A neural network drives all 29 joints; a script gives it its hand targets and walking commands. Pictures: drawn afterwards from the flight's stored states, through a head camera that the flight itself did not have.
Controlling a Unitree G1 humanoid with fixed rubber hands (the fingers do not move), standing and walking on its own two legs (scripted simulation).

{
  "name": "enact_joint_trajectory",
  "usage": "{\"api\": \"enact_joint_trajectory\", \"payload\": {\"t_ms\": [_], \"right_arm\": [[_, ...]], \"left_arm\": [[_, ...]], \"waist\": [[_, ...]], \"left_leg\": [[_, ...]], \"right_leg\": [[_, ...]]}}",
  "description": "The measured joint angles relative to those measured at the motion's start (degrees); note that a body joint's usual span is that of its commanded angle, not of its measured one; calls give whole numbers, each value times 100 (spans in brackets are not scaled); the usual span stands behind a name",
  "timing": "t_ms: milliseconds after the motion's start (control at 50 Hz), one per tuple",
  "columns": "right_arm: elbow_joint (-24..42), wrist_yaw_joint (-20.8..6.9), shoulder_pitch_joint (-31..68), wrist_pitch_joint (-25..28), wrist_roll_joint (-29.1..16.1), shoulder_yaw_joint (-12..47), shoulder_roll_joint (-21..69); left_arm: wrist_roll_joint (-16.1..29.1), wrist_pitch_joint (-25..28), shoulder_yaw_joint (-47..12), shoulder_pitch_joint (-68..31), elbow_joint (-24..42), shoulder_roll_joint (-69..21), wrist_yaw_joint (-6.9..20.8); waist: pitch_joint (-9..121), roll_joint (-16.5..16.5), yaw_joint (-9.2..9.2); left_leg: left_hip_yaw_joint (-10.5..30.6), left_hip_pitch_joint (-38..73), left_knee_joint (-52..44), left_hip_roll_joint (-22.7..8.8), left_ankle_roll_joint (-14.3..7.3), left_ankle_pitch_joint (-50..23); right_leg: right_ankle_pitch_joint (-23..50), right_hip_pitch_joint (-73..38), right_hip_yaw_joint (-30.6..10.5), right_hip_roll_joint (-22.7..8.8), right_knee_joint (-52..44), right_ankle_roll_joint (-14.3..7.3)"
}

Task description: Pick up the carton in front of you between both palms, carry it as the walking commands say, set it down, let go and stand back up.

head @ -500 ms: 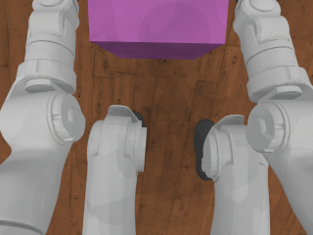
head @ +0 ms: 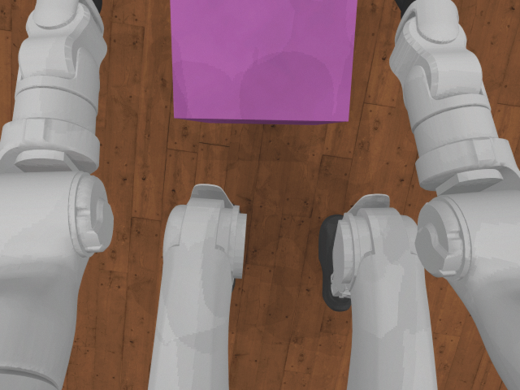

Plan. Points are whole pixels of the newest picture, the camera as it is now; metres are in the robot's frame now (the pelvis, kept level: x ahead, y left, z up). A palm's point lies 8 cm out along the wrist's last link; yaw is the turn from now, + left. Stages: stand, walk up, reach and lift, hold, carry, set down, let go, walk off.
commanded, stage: set down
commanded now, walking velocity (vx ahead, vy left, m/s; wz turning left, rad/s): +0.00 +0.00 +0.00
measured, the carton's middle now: (262, 55) +0.51 +0.06 -0.27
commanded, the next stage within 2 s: let go in 0.82 s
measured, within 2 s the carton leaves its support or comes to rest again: neither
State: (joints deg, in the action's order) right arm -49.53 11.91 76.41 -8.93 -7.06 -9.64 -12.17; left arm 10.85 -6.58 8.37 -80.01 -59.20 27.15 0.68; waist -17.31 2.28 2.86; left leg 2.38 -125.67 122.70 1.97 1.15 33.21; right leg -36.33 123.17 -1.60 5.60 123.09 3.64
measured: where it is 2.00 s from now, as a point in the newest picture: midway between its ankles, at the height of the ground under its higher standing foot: (279, 272)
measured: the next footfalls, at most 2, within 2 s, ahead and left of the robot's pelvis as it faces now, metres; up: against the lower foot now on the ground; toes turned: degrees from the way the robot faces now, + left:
none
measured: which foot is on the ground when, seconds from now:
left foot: down 0.00-1.00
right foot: down 0.00-1.00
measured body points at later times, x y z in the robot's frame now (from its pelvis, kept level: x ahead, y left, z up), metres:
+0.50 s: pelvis +0.02 +0.00 +0.13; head +0.35 +0.04 +0.43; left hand +0.55 +0.28 +0.02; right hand +0.57 -0.12 +0.01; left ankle +0.11 +0.12 -0.36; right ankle +0.10 -0.13 -0.36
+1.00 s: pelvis +0.05 +0.00 +0.27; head +0.35 +0.03 +0.60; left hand +0.53 +0.28 +0.15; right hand +0.54 -0.13 +0.14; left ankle +0.11 +0.12 -0.36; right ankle +0.10 -0.13 -0.36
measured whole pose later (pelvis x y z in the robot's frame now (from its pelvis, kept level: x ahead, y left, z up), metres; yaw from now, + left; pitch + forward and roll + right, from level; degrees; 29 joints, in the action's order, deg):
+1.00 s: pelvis +0.05 +0.00 +0.27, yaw +1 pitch +44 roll -2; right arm -39.1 7.4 52.7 -9.9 5.0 -15.7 -5.4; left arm -3.8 -7.0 18.8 -57.8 -49.9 20.7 7.4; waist 2.3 1.4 1.3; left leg 2.9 -86.9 61.3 1.6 0.3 18.1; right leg -20.2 84.8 -3.1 2.6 61.2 2.1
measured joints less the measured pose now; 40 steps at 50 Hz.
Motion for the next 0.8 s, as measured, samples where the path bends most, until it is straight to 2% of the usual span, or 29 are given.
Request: {"api": "enact_joint_trajectory", "payload": {"t_ms": [80, 200, 320, 460, 580, 800], "right_arm": [[-83, -26, -64, -147, 266, -287, 103], [-301, -151, -236, -51, 468, -516, 132], [157, -172, -574, -64, 441, -484, 174], [757, -183, -904, -351, 371, -390, 147], [739, -231, -1073, -407, 468, -473, 228], [712, -316, -1489, -216, 748, -626, 484]], "left_arm": [[-270, -172, 218, 183, 72, -101, 40], [-562, -136, 441, 406, -36, -214, 103], [-604, -167, 517, 658, 394, -245, 155], [-585, -421, 540, 914, 849, -199, 257], [-668, -467, 597, 1112, 811, -216, 366], [-979, -199, 890, 1461, 668, -401, 569]], "waist": [[457, 25, -17], [1136, -30, -32], [1391, -67, -74], [1500, -38, -86], [1694, -16, -101], [1956, -41, -151]], "left_leg": [[42, 195, -547, 21, 10, -78], [76, 315, -1214, 32, -19, -192], [55, 515, -1745, 13, -56, -305], [25, 1033, -2512, -20, -72, -475], [45, 1623, -3309, -10, -50, -664], [66, 2764, -4822, -29, -50, -1094]], "right_leg": [[80, -209, 25, -56, -563, -51], [205, -357, 36, -107, -1273, -57], [341, -551, -5, -118, -1821, -46], [544, -1036, -63, -127, -2582, -63], [730, -1610, -69, -177, -3357, -107], [1178, -2730, -98, -235, -4861, -155]]}}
